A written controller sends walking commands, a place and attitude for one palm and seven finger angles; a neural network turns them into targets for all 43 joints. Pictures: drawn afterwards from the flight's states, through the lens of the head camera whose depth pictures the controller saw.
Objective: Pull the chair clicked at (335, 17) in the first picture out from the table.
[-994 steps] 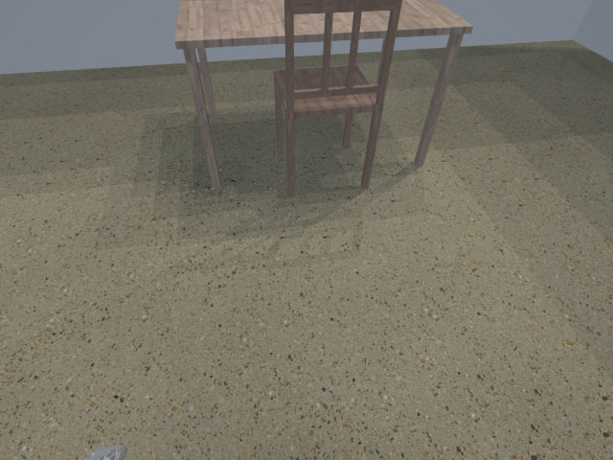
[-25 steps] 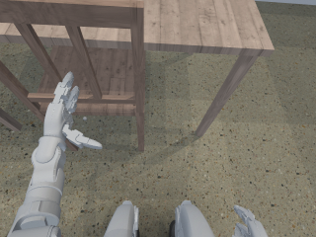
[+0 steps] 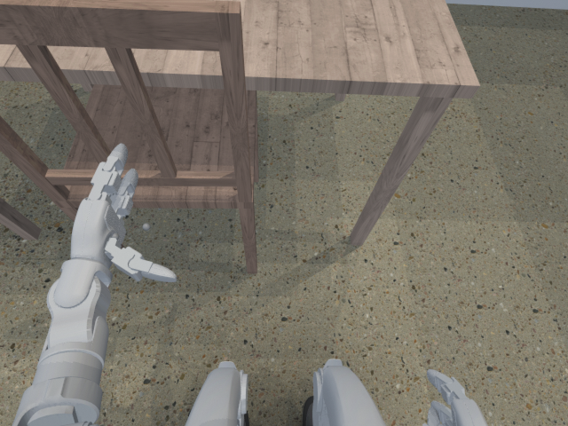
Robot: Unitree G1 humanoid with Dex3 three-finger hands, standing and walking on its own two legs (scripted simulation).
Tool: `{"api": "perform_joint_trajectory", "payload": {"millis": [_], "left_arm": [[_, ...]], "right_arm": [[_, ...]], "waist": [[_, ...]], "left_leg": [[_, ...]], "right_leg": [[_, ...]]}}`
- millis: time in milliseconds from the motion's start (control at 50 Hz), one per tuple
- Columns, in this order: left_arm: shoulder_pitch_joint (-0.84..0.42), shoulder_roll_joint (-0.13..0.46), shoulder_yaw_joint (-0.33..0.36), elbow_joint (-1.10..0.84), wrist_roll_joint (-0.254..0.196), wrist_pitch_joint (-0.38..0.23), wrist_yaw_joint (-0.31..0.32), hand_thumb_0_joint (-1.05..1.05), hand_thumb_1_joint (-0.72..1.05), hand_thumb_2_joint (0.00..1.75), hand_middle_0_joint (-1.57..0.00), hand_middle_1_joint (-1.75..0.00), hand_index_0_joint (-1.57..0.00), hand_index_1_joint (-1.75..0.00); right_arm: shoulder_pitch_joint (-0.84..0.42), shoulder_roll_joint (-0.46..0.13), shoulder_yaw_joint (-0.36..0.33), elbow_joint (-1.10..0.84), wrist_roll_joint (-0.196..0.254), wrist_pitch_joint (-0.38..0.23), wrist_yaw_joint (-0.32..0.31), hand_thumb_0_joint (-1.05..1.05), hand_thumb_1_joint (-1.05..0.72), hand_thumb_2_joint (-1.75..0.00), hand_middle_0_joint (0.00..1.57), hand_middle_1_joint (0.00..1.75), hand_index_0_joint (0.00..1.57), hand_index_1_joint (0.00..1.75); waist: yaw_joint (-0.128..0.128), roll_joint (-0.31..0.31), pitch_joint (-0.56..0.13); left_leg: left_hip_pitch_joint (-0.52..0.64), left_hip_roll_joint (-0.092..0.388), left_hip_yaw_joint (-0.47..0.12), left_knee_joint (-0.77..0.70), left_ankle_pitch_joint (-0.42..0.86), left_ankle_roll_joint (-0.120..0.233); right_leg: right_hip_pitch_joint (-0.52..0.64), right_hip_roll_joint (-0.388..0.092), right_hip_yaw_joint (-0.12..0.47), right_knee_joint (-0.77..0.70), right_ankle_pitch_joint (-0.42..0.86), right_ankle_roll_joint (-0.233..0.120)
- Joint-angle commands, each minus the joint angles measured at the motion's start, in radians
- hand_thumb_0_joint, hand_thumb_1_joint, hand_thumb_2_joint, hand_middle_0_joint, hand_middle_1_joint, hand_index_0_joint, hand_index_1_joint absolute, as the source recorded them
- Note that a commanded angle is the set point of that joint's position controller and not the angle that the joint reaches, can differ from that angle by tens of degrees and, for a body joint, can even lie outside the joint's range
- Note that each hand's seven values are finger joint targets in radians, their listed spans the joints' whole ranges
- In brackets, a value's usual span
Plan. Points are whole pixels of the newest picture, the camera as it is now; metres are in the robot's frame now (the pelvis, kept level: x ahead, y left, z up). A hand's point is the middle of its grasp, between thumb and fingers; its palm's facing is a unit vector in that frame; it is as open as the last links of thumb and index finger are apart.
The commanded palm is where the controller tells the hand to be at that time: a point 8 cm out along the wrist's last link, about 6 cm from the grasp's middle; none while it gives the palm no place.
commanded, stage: aim the fingers beside a spindle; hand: left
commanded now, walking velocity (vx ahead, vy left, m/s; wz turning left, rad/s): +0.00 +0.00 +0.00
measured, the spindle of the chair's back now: (81, 121) +0.55 +0.33 +0.04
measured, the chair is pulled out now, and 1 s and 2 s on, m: -0.03 -0.03 -0.03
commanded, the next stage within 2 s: none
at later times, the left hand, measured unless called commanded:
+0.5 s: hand (138, 226) +0.38 +0.21 +0.02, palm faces +0.00 -1.00 -0.04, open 16.9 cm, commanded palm +0.36 +0.26 +0.03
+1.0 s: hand (141, 223) +0.38 +0.20 +0.03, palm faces -0.03 -1.00 -0.03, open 16.9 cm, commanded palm +0.36 +0.25 +0.02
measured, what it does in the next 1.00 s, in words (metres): stands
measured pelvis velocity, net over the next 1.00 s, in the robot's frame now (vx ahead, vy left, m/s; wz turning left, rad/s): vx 0.00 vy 0.01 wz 0.00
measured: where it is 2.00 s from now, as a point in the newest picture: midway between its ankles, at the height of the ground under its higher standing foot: outside the picture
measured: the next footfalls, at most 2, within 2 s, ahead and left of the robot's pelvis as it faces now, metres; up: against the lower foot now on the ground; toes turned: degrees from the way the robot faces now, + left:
none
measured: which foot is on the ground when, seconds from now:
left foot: down 0.00-1.00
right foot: down 0.00-1.00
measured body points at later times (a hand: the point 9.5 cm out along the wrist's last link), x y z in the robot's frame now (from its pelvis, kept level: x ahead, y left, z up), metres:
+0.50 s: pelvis +0.00 +0.00 -0.01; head +0.12 +0.03 +0.43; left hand +0.37 +0.26 +0.02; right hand +0.14 -0.25 -0.11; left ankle +0.02 +0.11 -0.62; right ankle +0.04 -0.11 -0.62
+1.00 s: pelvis +0.00 +0.01 +0.00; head +0.11 +0.03 +0.44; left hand +0.37 +0.26 +0.03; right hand +0.14 -0.24 -0.10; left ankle +0.02 +0.11 -0.62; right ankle +0.04 -0.11 -0.62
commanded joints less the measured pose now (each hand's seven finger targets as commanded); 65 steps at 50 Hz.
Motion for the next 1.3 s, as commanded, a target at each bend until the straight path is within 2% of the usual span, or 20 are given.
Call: {"api": "perform_joint_trajectory", "payload": {"millis": [0, 100, 160, 220, 280, 320, 440, 500, 560, 640, 680, 760, 820, 880, 960, 1000, 1060, 1100, 1240, 1280], "left_arm": [[-0.310, 0.238, 0.094, -0.182, -0.017, -0.079, 0.030, 0.00, -0.50, 0.30, -0.06, -0.08, -0.06, -0.08], [-0.306, 0.280, 0.129, -0.176, -0.008, -0.099, 0.016, 0.00, -0.50, 0.30, -0.06, -0.08, -0.06, -0.08], [-0.237, 0.228, 0.087, -0.232, -0.028, -0.092, -0.017, 0.00, -0.50, 0.30, -0.06, -0.08, -0.06, -0.08], [-0.222, 0.157, 0.020, -0.213, -0.042, -0.061, -0.042, 0.00, -0.50, 0.30, -0.06, -0.08, -0.06, -0.08], [-0.246, 0.185, 0.054, -0.128, -0.044, -0.036, -0.035, 0.00, -0.50, 0.30, -0.06, -0.08, -0.06, -0.08], [-0.280, 0.211, 0.080, -0.129, -0.035, -0.048, -0.020, 0.00, -0.50, 0.30, -0.06, -0.08, -0.06, -0.08], [-0.326, 0.248, 0.088, -0.312, -0.014, -0.114, 0.016, 0.00, -0.50, 0.30, -0.06, -0.08, -0.06, -0.08], [-0.279, 0.198, 0.046, -0.267, -0.018, -0.084, 0.011, 0.00, -0.50, 0.30, -0.06, -0.08, -0.06, -0.08], [-0.226, 0.142, 0.013, -0.156, -0.021, -0.027, 0.002, 0.00, -0.50, 0.30, -0.06, -0.08, -0.06, -0.08], [-0.207, 0.173, 0.058, -0.098, -0.016, -0.010, 0.004, 0.00, -0.50, 0.30, -0.06, -0.08, -0.06, -0.08], [-0.250, 0.216, 0.089, -0.155, -0.018, -0.039, 0.011, 0.00, -0.50, 0.30, -0.06, -0.08, -0.06, -0.08], [-0.297, 0.233, 0.078, -0.375, -0.018, -0.114, 0.027, 0.00, -0.50, 0.30, -0.06, -0.08, -0.06, -0.08], [-0.254, 0.184, 0.034, -0.358, -0.018, -0.108, 0.030, 0.00, -0.50, 0.30, -0.06, -0.08, -0.06, -0.08], [-0.185, 0.102, -0.025, -0.213, -0.017, -0.050, 0.019, 0.00, -0.50, 0.30, -0.06, -0.08, -0.06, -0.08], [-0.191, 0.115, -0.001, -0.092, -0.006, -0.010, 0.020, 0.00, -0.50, 0.30, -0.06, -0.08, -0.06, -0.08], [-0.219, 0.155, 0.031, -0.135, -0.005, -0.030, 0.029, 0.00, -0.50, 0.30, -0.06, -0.08, -0.06, -0.08], [-0.243, 0.233, 0.090, -0.350, -0.010, -0.095, 0.047, 0.00, -0.50, 0.30, -0.06, -0.08, -0.06, -0.08], [-0.226, 0.294, 0.136, -0.407, -0.013, -0.120, 0.060, 0.00, -0.50, 0.30, -0.06, -0.08, -0.06, -0.08], [-0.182, 0.109, -0.006, -0.106, -0.028, -0.032, -0.014, 0.00, -0.50, 0.30, -0.06, -0.08, -0.06, -0.08], [-0.192, 0.108, -0.008, -0.080, -0.039, -0.015, -0.044, 0.00, -0.50, 0.30, -0.06, -0.08, -0.06, -0.08]], "right_arm": [[0.033, -0.156, -0.054, -0.094, 0.001, -0.042, -0.023, 0.00, -0.90, -0.90, 0.20, 0.30, 0.20, 0.30], [0.027, -0.150, -0.049, -0.110, -0.002, -0.047, -0.027, 0.00, -0.90, -0.90, 0.20, 0.30, 0.20, 0.30], [0.031, -0.149, -0.053, -0.117, -0.001, -0.052, -0.021, 0.00, -0.90, -0.90, 0.20, 0.30, 0.20, 0.30], [0.034, -0.152, -0.056, -0.108, 0.007, -0.056, -0.019, 0.00, -0.90, -0.90, 0.20, 0.30, 0.20, 0.30], [0.034, -0.164, -0.057, -0.094, 0.011, -0.053, -0.025, 0.00, -0.90, -0.90, 0.20, 0.30, 0.20, 0.30], [0.027, -0.163, -0.052, -0.096, 0.008, -0.057, -0.027, 0.00, -0.90, -0.90, 0.20, 0.30, 0.20, 0.30], [0.040, -0.156, -0.058, -0.108, -0.010, -0.069, -0.021, 0.00, -0.90, -0.90, 0.20, 0.30, 0.20, 0.30], [0.045, -0.157, -0.058, -0.100, -0.007, -0.066, -0.018, 0.00, -0.90, -0.90, 0.20, 0.30, 0.20, 0.30], [0.040, -0.159, -0.056, -0.093, 0.003, -0.054, -0.017, 0.00, -0.90, -0.90, 0.20, 0.30, 0.20, 0.30], [0.032, -0.161, -0.053, -0.109, 0.006, -0.041, -0.016, 0.00, -0.90, -0.90, 0.20, 0.30, 0.20, 0.30], [0.030, -0.160, -0.054, -0.117, 0.004, -0.041, -0.016, 0.00, -0.90, -0.90, 0.20, 0.30, 0.20, 0.30], [0.040, -0.152, -0.058, -0.122, -0.009, -0.055, -0.013, 0.00, -0.90, -0.90, 0.20, 0.30, 0.20, 0.30], [0.051, -0.154, -0.062, -0.099, -0.010, -0.062, -0.015, 0.00, -0.90, -0.90, 0.20, 0.30, 0.20, 0.30], [0.044, -0.156, -0.061, -0.087, 0.000, -0.054, -0.014, 0.00, -0.90, -0.90, 0.20, 0.30, 0.20, 0.30], [0.033, -0.165, -0.057, -0.095, 0.007, -0.041, -0.015, 0.00, -0.90, -0.90, 0.20, 0.30, 0.20, 0.30], [0.028, -0.162, -0.055, -0.111, 0.003, -0.042, -0.015, 0.00, -0.90, -0.90, 0.20, 0.30, 0.20, 0.30], [0.026, -0.147, -0.058, -0.137, -0.008, -0.045, -0.011, 0.00, -0.90, -0.90, 0.20, 0.30, 0.20, 0.30], [0.030, -0.145, -0.058, -0.137, -0.014, -0.046, -0.011, 0.00, -0.90, -0.90, 0.20, 0.30, 0.20, 0.30], [0.023, -0.153, -0.048, -0.093, 0.008, -0.046, -0.021, 0.00, -0.90, -0.90, 0.20, 0.30, 0.20, 0.30], [0.023, -0.164, -0.051, -0.098, 0.012, -0.052, -0.024, 0.00, -0.90, -0.90, 0.20, 0.30, 0.20, 0.30]], "waist": [[-0.016, 0.008, -0.354], [0.009, 0.059, -0.401], [0.014, 0.095, -0.472], [-0.014, 0.069, -0.431], [-0.027, -0.023, -0.323], [-0.017, 0.007, -0.308], [0.014, 0.155, -0.517], [-0.008, 0.108, -0.484], [-0.019, 0.036, -0.366], [-0.003, 0.003, -0.326], [0.004, 0.019, -0.360], [0.016, 0.166, -0.527], [-0.005, 0.148, -0.495], [-0.024, 0.056, -0.358], [-0.016, -0.001, -0.276], [0.000, 0.020, -0.319], [0.036, 0.124, -0.508], [0.039, 0.124, -0.544], [-0.040, 0.003, -0.257], [-0.033, -0.009, -0.264]], "left_leg": [[0.172, -0.009, -0.024, -0.160, 0.216, 0.008], [0.169, -0.016, -0.012, -0.155, 0.233, 0.008], [0.266, -0.012, -0.015, -0.167, 0.327, 0.002], [0.269, -0.004, -0.026, -0.169, 0.320, 0.002], [0.159, -0.006, -0.027, -0.163, 0.195, 0.008], [0.142, -0.010, -0.024, -0.162, 0.170, 0.008], [0.368, -0.004, -0.050, -0.165, 0.385, -0.016], [0.365, 0.001, -0.060, -0.171, 0.402, -0.017], [0.270, 0.001, -0.053, -0.184, 0.304, -0.011], [0.172, -0.009, -0.033, -0.180, 0.225, 0.000], [0.189, -0.008, -0.031, -0.177, 0.235, 0.000], [0.408, 0.001, -0.054, -0.178, 0.427, -0.025], [0.450, 0.013, -0.079, -0.183, 0.494, -0.043], [0.342, 0.012, -0.073, -0.199, 0.351, -0.027], [0.201, -0.004, -0.054, -0.198, 0.202, -0.009], [0.205, -0.008, -0.049, -0.191, 0.221, -0.006], [0.344, -0.009, -0.039, -0.178, 0.394, -0.016], [0.370, -0.004, -0.047, -0.172, 0.457, -0.021], [0.176, -0.006, -0.033, -0.182, 0.193, 0.001], [0.147, -0.010, -0.032, -0.175, 0.150, 0.006]], "right_leg": [[0.247, 0.003, 0.056, -0.167, 0.155, -0.006], [0.293, 0.002, 0.074, -0.157, 0.177, -0.013], [0.313, 0.002, 0.062, -0.156, 0.261, -0.014], [0.264, 0.003, 0.048, -0.162, 0.245, -0.009], [0.230, 0.002, 0.051, -0.180, 0.141, -0.003], [0.209, 0.000, 0.052, -0.173, 0.107, -0.007], [0.223, 0.002, 0.036, -0.128, 0.238, -0.020], [0.212, 0.005, 0.024, -0.136, 0.242, -0.016], [0.192, 0.002, 0.020, -0.156, 0.189, -0.010], [0.211, 0.000, 0.031, -0.158, 0.153, -0.011], [0.228, 0.002, 0.038, -0.155, 0.159, -0.013], [0.226, 0.005, 0.029, -0.133, 0.255, -0.020], [0.181, 0.007, 0.011, -0.135, 0.256, -0.017], [0.156, 0.005, 0.004, -0.159, 0.185, -0.012], [0.159, 0.000, 0.014, -0.164, 0.117, -0.013], [0.179, 0.000, 0.021, -0.153, 0.131, -0.017], [0.270, 0.000, 0.037, -0.134, 0.263, -0.021], [0.298, 0.006, 0.039, -0.124, 0.309, -0.019], [0.197, 0.007, 0.033, -0.186, 0.132, -0.007], [0.192, 0.002, 0.040, -0.191, 0.093, -0.009]]}}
